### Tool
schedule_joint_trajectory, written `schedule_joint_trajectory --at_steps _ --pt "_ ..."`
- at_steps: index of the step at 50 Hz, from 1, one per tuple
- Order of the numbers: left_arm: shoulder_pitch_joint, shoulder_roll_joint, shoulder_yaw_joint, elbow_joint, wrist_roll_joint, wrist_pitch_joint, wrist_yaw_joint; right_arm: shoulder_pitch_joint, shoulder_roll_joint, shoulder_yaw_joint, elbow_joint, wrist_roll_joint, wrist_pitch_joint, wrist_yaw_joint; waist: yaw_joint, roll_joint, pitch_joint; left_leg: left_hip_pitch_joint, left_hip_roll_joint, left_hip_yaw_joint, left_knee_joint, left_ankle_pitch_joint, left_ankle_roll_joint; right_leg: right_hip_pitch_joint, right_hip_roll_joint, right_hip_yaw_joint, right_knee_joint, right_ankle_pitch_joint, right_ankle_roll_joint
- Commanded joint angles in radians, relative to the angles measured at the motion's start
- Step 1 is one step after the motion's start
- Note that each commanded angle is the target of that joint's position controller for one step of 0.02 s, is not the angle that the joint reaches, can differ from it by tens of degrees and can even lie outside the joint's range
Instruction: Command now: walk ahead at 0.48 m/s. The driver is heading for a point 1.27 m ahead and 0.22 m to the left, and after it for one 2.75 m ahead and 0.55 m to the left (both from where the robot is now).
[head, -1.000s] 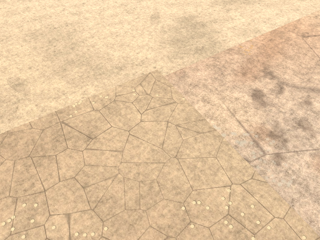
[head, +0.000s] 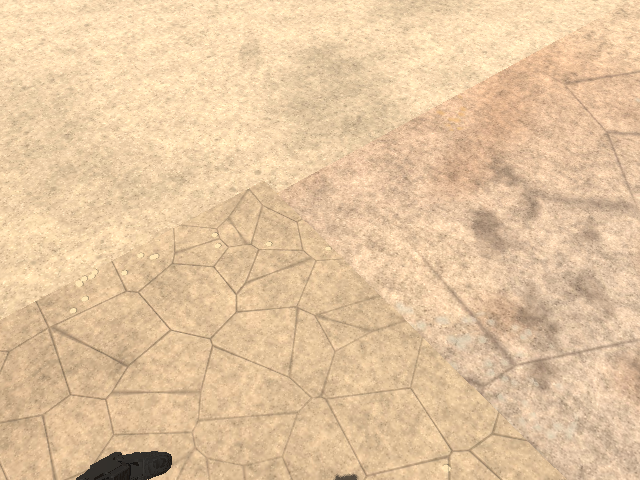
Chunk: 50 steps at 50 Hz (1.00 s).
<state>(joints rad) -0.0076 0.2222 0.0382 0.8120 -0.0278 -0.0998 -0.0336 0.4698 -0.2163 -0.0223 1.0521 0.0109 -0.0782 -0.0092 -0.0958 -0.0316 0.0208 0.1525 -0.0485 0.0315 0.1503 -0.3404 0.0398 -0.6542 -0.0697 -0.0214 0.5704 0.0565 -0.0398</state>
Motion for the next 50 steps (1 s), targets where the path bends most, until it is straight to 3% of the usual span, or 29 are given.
schedule_joint_trajectory --at_steps 1,2,3,4,5,6,7,8,9,10,12,14,18,25,29,31,32,33,34,35,36,37,38,40,42,43,44,46,50 --pt "-0.076 0.097 0.022 -0.089 -0.002 -0.022 -0.016 0.018 -0.176 -0.038 -0.031 0.001 0.004 -0.007 0.072 0.12 0.074 -0.037 0.298 -0.085 0.077 0.704 0.116 0.067 0.043 -0.018 -0.05 -0.058 -0.044" --pt "-0.007 0.128 0.036 -0.074 -0.001 -0.022 -0.015 0.007 -0.192 -0.043 -0.037 -0.003 0.009 -0.007 0.114 0.146 0.011 -0.017 0.296 -0.077 0.17 0.891 0.105 0.173 0.076 -0.038 -0.04 -0.095 -0.063" --pt "0.15 0.169 0.059 -0.03 -0.003 -0.019 -0.009 -0.013 -0.19 -0.042 -0.045 -0.01 0.018 -0.006 0.198 0.156 -0.086 -0.048 0.261 -0.048 0.354 1.019 0.084 0.373 0.11 -0.06 -0.043 -0.104 -0.093" --pt "0.342 0.221 0.078 0.017 0.004 -0.014 0.001 -0.03 -0.172 -0.031 -0.067 -0.018 0.019 -0.004 0.279 0.134 -0.213 -0.245 0.223 -0.03 0.619 0.862 0.054 0.69 0.011 0.049 -0.006 -0.092 -0.144" --pt "0.477 0.322 0.101 0.05 0.031 -0.009 0.003 0.115 -0.029 0.008 -0.079 -0.017 0.0 0.011 0.219 -0.129 -0.414 -0.662 0.039 -0.013 1.063 0.287 -0.014 1.114 -0.282 0.551 -0.062 -0.295 -0.323" --pt "0.477 0.24 0.076 0.057 0.027 -0.006 0.003 0.102 -0.057 0.005 -0.056 0.005 -0.031 0.019 0.23 -0.163 -0.485 -0.784 -0.01 -0.174 1.221 -0.195 0.001 1.127 -0.34 0.828 -0.253 -0.397 -0.334" --pt "0.371 0.19 0.057 0.049 0.016 -0.008 0.002 -0.021 -0.148 -0.023 -0.102 0.034 -0.048 0.021 0.208 -0.14 -0.279 -0.879 0.055 -0.164 1.27 -0.155 0.02 0.965 -0.296 0.675 -0.282 -0.415 -0.264" --pt "0.266 0.153 0.044 0.027 0.015 -0.009 0.003 -0.105 -0.166 -0.026 -0.129 0.04 -0.055 0.015 0.175 -0.057 -0.16 -0.866 0.113 -0.13 1.229 -0.058 0.028 0.773 -0.259 0.516 -0.312 -0.339 -0.229" --pt "0.201 0.125 0.034 0.021 0.022 -0.013 -0.002 -0.138 -0.158 -0.032 -0.133 0.028 -0.051 0.006 0.137 0.007 -0.087 -0.82 0.153 -0.111 1.16 0.011 0.024 0.612 -0.218 0.405 -0.349 -0.251 -0.207" --pt "0.167 0.103 0.027 0.021 0.032 -0.02 -0.008 -0.111 -0.139 -0.038 -0.126 0.016 -0.035 0.0 0.092 -0.013 -0.062 -0.745 0.188 -0.118 1.103 0.053 0.024 0.508 -0.176 0.319 -0.38 -0.204 -0.188" --pt "0.169 0.099 0.027 0.041 0.031 -0.026 -0.015 -0.064 -0.09 -0.036 -0.114 0.011 -0.006 -0.003 0.058 -0.037 -0.041 -0.677 0.204 -0.107 1.044 0.07 0.014 0.404 -0.142 0.242 -0.431 -0.177 -0.198" --pt "0.201 0.128 0.033 0.061 0.033 -0.029 -0.007 -0.105 -0.097 -0.041 -0.133 0.006 0.006 -0.009 0.053 -0.033 -0.005 -0.721 0.213 -0.096 0.973 0.127 -0.005 0.373 -0.134 0.193 -0.466 -0.147 -0.214" --pt "0.28 0.164 0.039 0.086 0.031 -0.019 0.023 -0.271 -0.111 -0.05 -0.187 -0.007 -0.001 -0.006 0.094 -0.014 0.029 -0.848 0.217 -0.091 0.732 0.344 -0.033 0.451 -0.128 0.149 -0.483 -0.112 -0.199" --pt "0.404 0.189 0.045 0.136 0.01 0.004 0.036 -0.497 -0.087 -0.031 -0.258 0.006 -0.017 0.027 0.173 -0.012 0.069 -0.834 0.156 -0.042 0.429 0.427 -0.028 0.607 -0.148 0.091 -0.436 -0.1 -0.169" --pt "0.403 0.21 0.056 0.145 0.005 0.027 0.042 -0.487 -0.124 -0.038 -0.281 0.011 -0.031 0.048 0.137 -0.037 0.047 -0.763 0.125 -0.03 0.363 0.281 0.017 0.714 -0.202 0.112 -0.338 0.027 -0.142" --pt "0.36 0.201 0.05 0.132 0.008 0.038 0.042 -0.284 -0.186 -0.072 -0.223 0.009 -0.035 0.043 0.025 -0.039 -0.079 -0.469 0.06 0.028 0.327 0.265 0.061 0.689 -0.137 0.054 -0.096 0.331 -0.103" --pt "0.365 0.163 0.033 0.111 0.021 0.039 0.043 -0.092 -0.257 -0.097 -0.177 -0.001 -0.035 0.034 -0.042 0.025 -0.228 -0.165 0.174 -0.095 0.362 0.283 0.117 0.525 -0.078 0.003 0.183 0.208 -0.066" --pt "0.484 0.038 -0.004 0.096 0.028 0.016 0.031 0.016 -0.363 -0.122 -0.151 -0.013 -0.027 0.031 0.002 0.28 -0.363 0.22 0.423 -0.565 0.29 0.152 0.281 0.103 0.105 -0.026 0.579 -0.283 0.013" --pt "0.458 0.09 0.005 0.11 0.007 -0.01 0.028 0.019 -0.273 -0.096 -0.149 -0.003 -0.025 0.035 -0.018 0.282 -0.419 0.259 0.459 -0.78 0.151 0.031 0.307 -0.043 0.119 0.121 0.734 -0.616 0.007" --pt "0.369 0.171 0.026 0.083 -0.02 -0.025 0.024 -0.069 -0.218 -0.077 -0.165 0.001 -0.028 0.035 -0.009 0.222 -0.257 0.138 0.423 -0.633 0.144 0.021 0.249 -0.132 0.057 0.133 0.783 -0.568 -0.013" --pt "0.3 0.175 0.026 0.065 -0.022 -0.029 0.028 -0.154 -0.181 -0.066 -0.189 -0.003 -0.026 0.033 0.016 0.143 -0.17 -0.007 0.382 -0.489 0.131 0.08 0.214 -0.119 -0.002 0.104 0.749 -0.475 -0.023" --pt "0.266 0.165 0.03 0.059 -0.007 -0.025 0.034 -0.218 -0.15 -0.056 -0.197 -0.011 -0.027 0.037 0.045 0.095 -0.095 -0.151 0.341 -0.392 0.095 0.161 0.196 -0.078 -0.038 0.088 0.673 -0.404 -0.02" --pt "0.278 0.157 0.037 0.062 0.004 -0.011 0.037 -0.249 -0.123 -0.047 -0.2 -0.02 -0.031 0.04 0.08 0.109 -0.069 -0.239 0.304 -0.321 0.064 0.211 0.178 -0.011 -0.068 0.094 0.616 -0.356 -0.019" --pt "0.314 0.112 0.033 0.072 0.009 0.015 0.038 -0.24 -0.128 -0.049 -0.186 -0.019 -0.036 0.043 0.108 0.115 -0.049 -0.317 0.282 -0.257 0.013 0.276 0.187 0.051 -0.077 0.084 0.56 -0.317 -0.008" --pt "0.281 0.104 0.034 0.057 0.014 0.026 0.041 -0.208 -0.158 -0.057 -0.167 -0.016 -0.041 0.034 0.112 0.095 -0.021 -0.324 0.281 -0.211 -0.016 0.344 0.201 0.008 -0.085 0.079 0.487 -0.253 0.011" --pt "0.314 -0.016 -0.024 0.087 0.161 0.015 -0.003 -0.111 -0.056 -0.031 -0.145 -0.132 -0.071 0.031 0.075 0.075 0.017 -0.287 0.28 -0.199 -0.023 0.252 0.242 -0.071 -0.067 0.097 0.471 -0.151 0.001" --pt "0.282 0.001 -0.014 0.083 0.156 0.013 -0.015 -0.065 -0.058 -0.033 -0.124 -0.133 -0.075 0.036 0.064 0.075 0.042 -0.249 0.287 -0.198 -0.029 0.23 0.248 -0.145 -0.065 0.099 0.404 -0.096 0.002" --pt "0.17 0.062 -0.005 0.048 0.122 0.015 -0.024 -0.076 -0.081 -0.028 -0.129 -0.107 -0.072 0.055 0.056 0.084 0.031 -0.262 0.269 -0.155 -0.028 0.243 0.245 -0.148 -0.056 0.065 0.293 0.011 0.008" --pt "0.041 0.053 -0.019 0.002 0.109 0.033 -0.027 -0.008 -0.089 -0.015 -0.1 -0.097 -0.062 0.083 0.037 0.094 0.044 -0.279 0.255 -0.086 -0.018 0.358 0.235 -0.055 -0.022 0.016 0.098 0.115 0.001"
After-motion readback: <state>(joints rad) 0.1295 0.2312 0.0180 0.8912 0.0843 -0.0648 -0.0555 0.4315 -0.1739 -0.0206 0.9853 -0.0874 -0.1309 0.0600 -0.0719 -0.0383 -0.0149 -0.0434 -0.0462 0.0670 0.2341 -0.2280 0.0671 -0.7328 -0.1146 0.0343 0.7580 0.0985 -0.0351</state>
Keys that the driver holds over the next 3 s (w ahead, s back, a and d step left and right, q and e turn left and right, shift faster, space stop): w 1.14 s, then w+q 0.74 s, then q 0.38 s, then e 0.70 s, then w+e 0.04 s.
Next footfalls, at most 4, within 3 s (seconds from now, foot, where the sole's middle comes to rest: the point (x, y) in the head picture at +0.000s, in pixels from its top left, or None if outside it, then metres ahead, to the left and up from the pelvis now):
0.08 right None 0.25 -0.13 -0.77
0.64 left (245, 448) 0.54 0.12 -0.77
1.18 right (339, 304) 0.88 -0.11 -0.77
1.82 left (217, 229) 1.14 0.18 -0.77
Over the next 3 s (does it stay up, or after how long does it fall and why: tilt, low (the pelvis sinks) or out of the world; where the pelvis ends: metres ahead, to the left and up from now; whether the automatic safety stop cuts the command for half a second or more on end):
stays up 1.28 0.17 -0.08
